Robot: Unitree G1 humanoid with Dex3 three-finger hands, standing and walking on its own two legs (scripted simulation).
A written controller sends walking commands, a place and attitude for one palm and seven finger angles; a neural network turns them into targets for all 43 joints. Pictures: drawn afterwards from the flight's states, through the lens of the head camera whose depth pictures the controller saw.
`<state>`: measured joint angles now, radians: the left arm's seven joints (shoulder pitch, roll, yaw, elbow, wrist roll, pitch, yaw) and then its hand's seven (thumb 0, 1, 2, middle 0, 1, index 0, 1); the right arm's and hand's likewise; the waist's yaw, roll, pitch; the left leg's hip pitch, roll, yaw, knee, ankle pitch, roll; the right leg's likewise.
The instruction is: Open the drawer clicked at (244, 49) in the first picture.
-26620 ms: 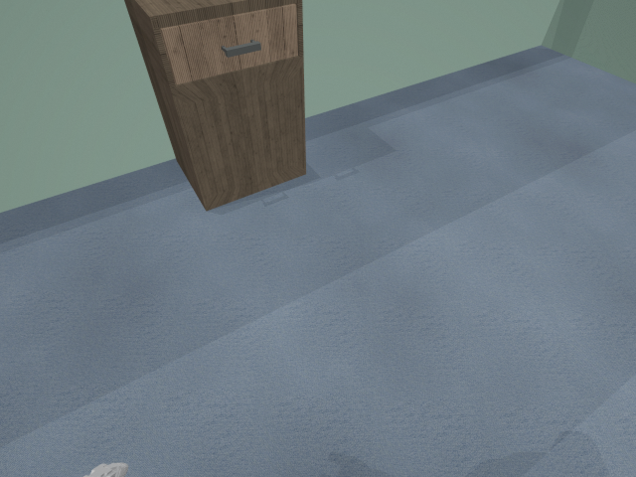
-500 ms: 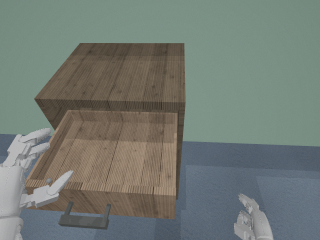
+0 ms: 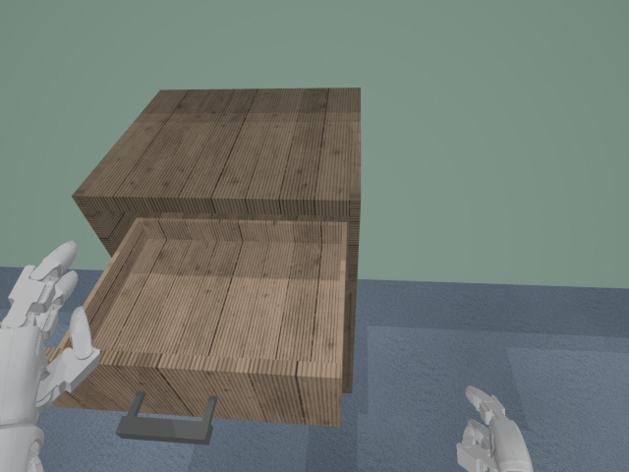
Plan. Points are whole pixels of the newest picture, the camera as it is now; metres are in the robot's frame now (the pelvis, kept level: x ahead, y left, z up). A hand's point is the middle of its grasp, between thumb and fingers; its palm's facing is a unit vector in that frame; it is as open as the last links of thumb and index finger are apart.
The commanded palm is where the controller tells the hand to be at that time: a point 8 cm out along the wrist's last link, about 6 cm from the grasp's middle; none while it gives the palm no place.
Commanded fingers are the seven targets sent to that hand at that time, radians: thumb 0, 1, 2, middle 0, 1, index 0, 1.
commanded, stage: step back with the hand held close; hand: left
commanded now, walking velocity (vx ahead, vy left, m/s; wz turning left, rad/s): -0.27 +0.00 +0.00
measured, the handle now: (170, 415) +0.20 +0.25 -0.08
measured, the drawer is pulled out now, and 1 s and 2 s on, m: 0.30 0.30 0.30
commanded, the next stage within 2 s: stop stepping back and stand still in 1.48 s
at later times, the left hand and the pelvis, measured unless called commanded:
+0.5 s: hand (48, 383) +0.15 +0.27 +0.14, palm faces +0.31 -0.81 -0.51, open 7.4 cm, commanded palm +0.09 +0.31 +0.17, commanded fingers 0.00 0.90 0.90 -0.20 -0.30 -0.20 -0.30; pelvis -0.04 +0.03 -0.01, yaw +0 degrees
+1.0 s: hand (16, 422) +0.11 +0.27 +0.16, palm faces +0.36 -0.80 -0.48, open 7.4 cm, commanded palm +0.04 +0.31 +0.17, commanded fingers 0.00 0.90 0.90 -0.20 -0.30 -0.20 -0.30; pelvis -0.09 +0.03 -0.02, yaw +0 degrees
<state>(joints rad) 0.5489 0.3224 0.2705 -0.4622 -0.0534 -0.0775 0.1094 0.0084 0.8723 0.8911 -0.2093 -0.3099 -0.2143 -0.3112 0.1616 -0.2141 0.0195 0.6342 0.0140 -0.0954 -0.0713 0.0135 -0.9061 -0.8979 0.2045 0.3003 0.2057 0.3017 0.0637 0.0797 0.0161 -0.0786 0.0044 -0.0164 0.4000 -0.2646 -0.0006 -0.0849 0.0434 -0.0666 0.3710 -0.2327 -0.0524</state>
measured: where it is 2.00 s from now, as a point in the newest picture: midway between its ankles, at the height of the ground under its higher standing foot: outside the picture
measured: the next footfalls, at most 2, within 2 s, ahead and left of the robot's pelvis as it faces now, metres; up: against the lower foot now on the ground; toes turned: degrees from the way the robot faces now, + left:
right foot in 1.48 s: -0.20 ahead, -0.13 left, +0.00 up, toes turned +1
left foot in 1.68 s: -0.14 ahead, +0.08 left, +0.00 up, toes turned -1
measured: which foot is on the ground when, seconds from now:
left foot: down 0.00-1.00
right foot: down 0.00-1.00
